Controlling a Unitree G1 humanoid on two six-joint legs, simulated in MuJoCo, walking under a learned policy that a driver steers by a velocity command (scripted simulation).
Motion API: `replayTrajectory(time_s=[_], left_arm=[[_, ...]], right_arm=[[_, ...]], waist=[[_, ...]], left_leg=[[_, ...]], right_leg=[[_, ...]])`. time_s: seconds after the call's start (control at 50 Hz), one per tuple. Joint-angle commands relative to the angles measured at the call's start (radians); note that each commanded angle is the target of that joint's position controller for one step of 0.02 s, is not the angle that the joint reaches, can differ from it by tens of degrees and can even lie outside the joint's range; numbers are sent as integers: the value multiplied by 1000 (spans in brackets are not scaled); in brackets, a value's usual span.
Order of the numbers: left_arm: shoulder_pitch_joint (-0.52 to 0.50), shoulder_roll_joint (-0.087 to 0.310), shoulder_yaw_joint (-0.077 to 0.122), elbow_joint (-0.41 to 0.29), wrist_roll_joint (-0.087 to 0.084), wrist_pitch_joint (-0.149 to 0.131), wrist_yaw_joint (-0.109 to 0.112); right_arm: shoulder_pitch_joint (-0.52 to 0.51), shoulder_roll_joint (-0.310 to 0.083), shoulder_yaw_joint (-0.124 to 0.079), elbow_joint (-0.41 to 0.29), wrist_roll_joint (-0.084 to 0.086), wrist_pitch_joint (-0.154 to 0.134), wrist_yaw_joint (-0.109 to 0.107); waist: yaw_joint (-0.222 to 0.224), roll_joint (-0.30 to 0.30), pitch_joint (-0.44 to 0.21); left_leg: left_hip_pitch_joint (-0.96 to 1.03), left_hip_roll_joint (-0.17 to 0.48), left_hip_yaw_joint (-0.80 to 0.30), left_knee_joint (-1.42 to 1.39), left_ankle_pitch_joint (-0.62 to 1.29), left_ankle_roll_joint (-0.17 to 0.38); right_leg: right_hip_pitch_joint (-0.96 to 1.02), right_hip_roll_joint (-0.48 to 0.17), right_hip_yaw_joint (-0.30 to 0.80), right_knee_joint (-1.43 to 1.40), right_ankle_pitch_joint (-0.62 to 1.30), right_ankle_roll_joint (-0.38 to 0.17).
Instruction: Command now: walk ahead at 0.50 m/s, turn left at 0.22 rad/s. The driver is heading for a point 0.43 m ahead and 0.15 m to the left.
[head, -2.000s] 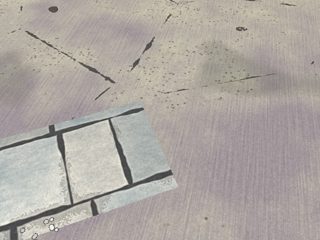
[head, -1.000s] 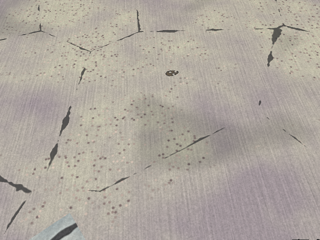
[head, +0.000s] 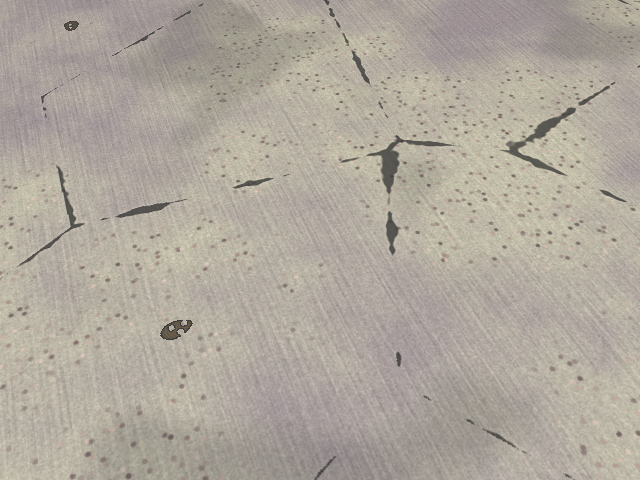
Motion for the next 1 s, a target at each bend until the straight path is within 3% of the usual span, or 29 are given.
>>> replayTrajectory(time_s=[0.02, 0.16, 0.2, 0.24, 0.26, 0.28, 0.3, 0.32, 0.34, 0.38, 0.42, 0.44, 0.46, 0.52, 0.6, 0.66, 0.68, 0.7, 0.72, 0.74, 0.76, 0.78, 0.82, 0.84, 0.9, 0.94, 0.96, 0.98, 1.0], left_arm=[[-54, 154, 37, -55, 3, -25, 13], [5, 176, 50, 8, -21, 5, 28], [-17, 202, 57, 4, -22, 20, 37], [-33, 202, 52, -10, -20, 40, 52], [-6, 167, 33, -37, 2, 34, 58], [66, 39, -9, -75, 13, 1, 39], [-14, 131, 7, -75, -23, -40, 20], [-100, 158, 12, -103, -53, -60, 10], [-149, 143, 9, -108, -36, -66, 17], [-119, 160, 23, -100, -5, -49, 28], [-86, 127, 22, -82, 3, -14, 35], [-59, 109, 16, -86, -1, -2, 38], [-67, 101, 10, -91, 2, 5, 40], [-151, 82, 2, -101, 4, 2, 35], [-236, 84, 1, -117, -4, -8, 13], [-238, 115, 12, -119, 9, -16, 4], [-205, 119, 16, -107, 15, -20, 3], [-163, 130, 19, -93, 23, -25, 6], [-146, 182, 26, -98, 36, -28, 13], [-129, 174, 21, -97, 42, -17, 19], [-96, 85, 2, -84, 24, 2, 22], [-93, 50, -15, -71, 9, 14, 18], [-156, 94, -10, -70, 6, 31, 10], [-214, 121, -3, -78, 8, 37, 12], [-302, 116, 0, -79, 8, 64, 20], [-250, 82, -9, -49, 0, 64, 22], [-233, 71, -14, -37, 5, 62, 20], [-225, 72, -10, -41, 8, 61, 20], [-250, 68, -12, -37, 13, 58, 22]], right_arm=[[-32, -37, -2, -52, 4, -6, 10], [-165, -38, 2, -143, 4, -7, 45], [-122, -65, -12, -155, 3, -5, 53], [121, -144, -61, -103, 5, 0, 45], [279, -243, -94, -80, 7, 7, 26], [253, -295, -99, -100, 20, 5, 26], [271, -214, -73, -110, 11, 1, 27], [247, -164, -62, -112, 2, -4, 23], [186, -142, -53, -121, 0, -8, 24], [78, -104, -38, -160, -22, -10, 14], [52, -81, -32, -163, -23, -8, 9], [64, -125, -41, -157, -27, -14, 5], [66, -132, -45, -151, -19, -15, 0], [84, -121, -40, -135, -7, 3, -17], [126, -115, -31, -103, -13, 23, -28], [109, -104, -25, -89, -14, 30, -26], [95, -97, -21, -86, -11, 32, -27], [98, -88, -17, -83, -11, 31, -27], [142, -68, -11, -92, -31, 22, -25], [265, -30, 1, -67, -32, 15, -25], [247, -48, 3, -56, -26, 22, -25], [182, -81, -6, -76, -17, 40, -24], [134, -82, -15, -78, -9, 88, -32], [132, -79, -17, -75, -11, 106, -36], [205, -25, -9, -14, -19, 112, -38], [202, -36, -12, -2, -40, 109, -31], [168, -65, -14, -22, -46, 107, -35], [143, -100, -22, -17, -37, 104, -38], [111, -66, -14, -19, -35, 91, -38]], waist=[[-11, -96, 38], [30, -95, 75], [-7, -129, 27], [-135, -114, -121], [-183, 27, -235], [-89, 258, -349], [-152, 125, -384], [-159, 76, -258], [-122, -52, -142], [-46, -18, -80], [-14, -57, -82], [0, 4, -79], [-5, 10, -64], [-39, 9, -82], [-86, 28, -97], [-71, 35, -77], [-46, 29, -79], [-23, 10, -94], [-53, -64, -157], [-86, -191, -265], [-38, -246, -320], [-20, -238, -276], [-32, -153, -171], [-52, -161, -126], [-102, -193, -100], [-89, -163, -96], [-66, -117, -61], [-24, -18, -14], [-28, 7, 8]], left_leg=[[26, -9, -15, -138, 172, 4], [-18, -53, 40, -305, 80, 64], [78, -106, 102, -306, -29, 97], [427, -198, 146, -353, -21, 153], [741, -33, -123, -357, 19, 229], [1053, 192, -707, -517, -196, 434], [1085, 192, -754, -602, -273, 398], [993, 159, -602, -598, -220, 354], [825, 109, -473, -609, -105, 308], [605, 88, -339, -607, 318, 311], [515, 34, -225, -632, 484, 279], [474, 61, -189, -623, 649, 308], [457, 49, -151, -621, 722, 305], [462, -30, -55, -609, 646, 230], [538, -5, -86, -585, 506, 202], [594, 30, -146, -503, 472, 193], [599, 20, -154, -456, 456, 177], [583, -19, -143, -394, 428, 144], [513, -89, -121, -300, 290, 101], [369, -149, -99, -164, -4, 38], [324, -166, -67, -69, -348, -5], [270, -154, -70, -1, -580, -25], [249, -117, -66, 42, -572, -45], [284, -95, -57, -30, -507, -46], [509, -122, 20, -317, -202, -28], [577, -121, 27, -413, -89, 6], [538, -62, -39, -465, -139, 35], [385, -53, -61, -486, -343, 71], [294, -60, -65, -523, -430, 70]], right_leg=[[-52, -276, 76, -148, 195, -150], [177, -343, -15, -61, 298, -98], [211, -343, -49, 65, 616, -71], [126, -281, -111, 414, 815, -15], [-131, -234, -122, 743, 496, 33], [-560, 1, -3, 1099, -351, 100], [-670, -44, 192, 1164, -376, 64], [-721, -86, 179, 1144, -309, 40], [-691, -133, 164, 1042, -232, 26], [-549, -176, 157, 949, -194, 54], [-473, -178, 134, 892, -165, 67], [-459, -167, 124, 848, -146, 89], [-461, -166, 115, 779, -111, 107], [-419, -131, 86, 550, 109, 106], [-368, -101, 100, 367, 262, 90], [-360, -93, 112, 290, 178, 51], [-313, -86, 105, 231, 203, 32], [-215, -97, 111, 157, 383, 8], [-50, -196, 200, 210, 753, -40], [166, -337, 330, 279, 957, -183], [188, -407, 426, 249, 906, -257], [144, -422, 478, 196, 734, -262], [-7, -393, 473, 113, 325, -206], [-98, -359, 434, 76, 179, -169], [-269, -238, 272, 47, -42, -95], [-302, -190, 214, 56, -229, -30], [-310, -164, 192, 83, -308, 9], [-237, -113, 137, 107, -267, 39], [-149, -105, 123, 157, -179, 52]])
